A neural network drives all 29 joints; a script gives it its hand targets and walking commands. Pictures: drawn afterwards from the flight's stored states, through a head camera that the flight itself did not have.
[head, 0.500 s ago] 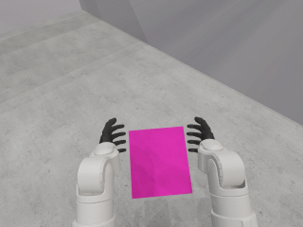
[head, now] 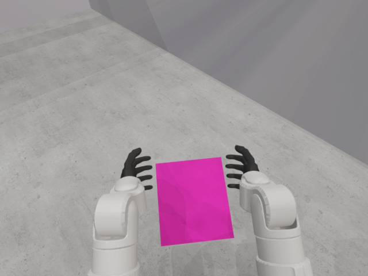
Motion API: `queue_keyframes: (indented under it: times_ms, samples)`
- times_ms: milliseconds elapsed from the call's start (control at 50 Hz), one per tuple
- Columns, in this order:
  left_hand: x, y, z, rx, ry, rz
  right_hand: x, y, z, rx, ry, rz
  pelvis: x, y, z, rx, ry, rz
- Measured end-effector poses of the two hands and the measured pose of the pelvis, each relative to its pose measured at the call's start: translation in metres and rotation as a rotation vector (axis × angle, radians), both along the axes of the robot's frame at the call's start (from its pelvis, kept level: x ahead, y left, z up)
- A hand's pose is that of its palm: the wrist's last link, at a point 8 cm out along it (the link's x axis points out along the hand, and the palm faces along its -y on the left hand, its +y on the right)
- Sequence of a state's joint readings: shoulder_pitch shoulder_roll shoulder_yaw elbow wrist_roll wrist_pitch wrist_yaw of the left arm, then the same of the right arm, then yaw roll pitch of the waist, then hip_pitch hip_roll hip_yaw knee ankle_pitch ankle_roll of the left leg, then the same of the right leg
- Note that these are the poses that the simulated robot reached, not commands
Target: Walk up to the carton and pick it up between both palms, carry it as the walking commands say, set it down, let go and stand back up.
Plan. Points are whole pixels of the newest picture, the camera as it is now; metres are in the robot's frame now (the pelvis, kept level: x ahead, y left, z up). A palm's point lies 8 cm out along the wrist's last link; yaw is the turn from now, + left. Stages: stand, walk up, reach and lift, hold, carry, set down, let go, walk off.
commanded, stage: carry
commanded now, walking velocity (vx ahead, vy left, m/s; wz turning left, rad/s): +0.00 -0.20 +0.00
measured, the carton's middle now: (191, 200) +0.31 +0.01 -0.03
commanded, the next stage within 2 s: none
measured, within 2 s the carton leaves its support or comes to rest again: neither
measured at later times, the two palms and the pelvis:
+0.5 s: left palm (204, 218) +0.22 -0.01 +0.09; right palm (337, 213) +0.23 -0.24 +0.09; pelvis -0.07 -0.14 +0.00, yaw +0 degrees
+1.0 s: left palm (270, 237) +0.18 -0.11 +0.11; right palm out of the picture +0.17 -0.34 +0.10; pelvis -0.12 -0.21 +0.00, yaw -1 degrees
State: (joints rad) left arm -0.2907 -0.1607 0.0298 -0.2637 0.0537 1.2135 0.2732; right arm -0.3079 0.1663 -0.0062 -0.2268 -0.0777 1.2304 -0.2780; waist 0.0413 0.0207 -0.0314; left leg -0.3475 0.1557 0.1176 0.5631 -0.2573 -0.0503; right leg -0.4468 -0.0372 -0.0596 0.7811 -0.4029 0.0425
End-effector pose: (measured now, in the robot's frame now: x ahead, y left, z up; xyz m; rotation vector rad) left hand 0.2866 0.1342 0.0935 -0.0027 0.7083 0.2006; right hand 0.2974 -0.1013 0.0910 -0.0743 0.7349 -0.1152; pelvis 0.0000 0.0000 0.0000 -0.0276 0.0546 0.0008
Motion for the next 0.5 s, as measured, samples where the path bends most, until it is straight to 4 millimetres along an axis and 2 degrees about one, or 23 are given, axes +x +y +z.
queue_keyframes:
  times_ms: [100,160,220,280,360,440,500]
  samples:
    - [-0.003,-0.051,0.005,0.034,-0.039,-0.014,-0.007,-0.05,-0.003,0.031,-0.041,-0.032,-0.011,-0.043,-0.008,-0.003,0.001,0.002]
    - [-0.007,-0.081,0.002,0.039,-0.008,-0.052,-0.021,-0.081,-0.006,0.041,-0.017,-0.068,-0.02,-0.062,-0.005,0.035,0.005,0.012]
    - [-0.013,-0.103,-0.001,0.048,0.009,-0.072,-0.035,-0.102,-0.007,0.051,-0.005,-0.087,-0.03,-0.076,-0.004,0.054,0.003,0.013]
    - [-0.02,-0.115,-0.004,0.043,-0.002,-0.069,-0.045,-0.115,-0.004,0.048,-0.018,-0.088,-0.04,-0.088,-0.006,0.052,0.003,0.011]
    - [-0.033,-0.123,-0.009,0.018,-0.025,-0.046,-0.055,-0.122,-0.002,0.021,-0.041,-0.067,-0.052,-0.103,-0.013,0.036,0.003,0.012]
    - [-0.055,-0.129,-0.011,0.01,0.005,-0.018,-0.063,-0.129,-0.002,0.001,-0.007,-0.019,-0.06,-0.122,-0.007,0.02,-0.005,0.001]
    - [-0.066,-0.141,-0.006,-0.001,0.022,-0.008,-0.068,-0.141,-0.001,-0.012,0.015,-0.001,-0.065,-0.14,-0.001,0.009,-0.005,0.003]
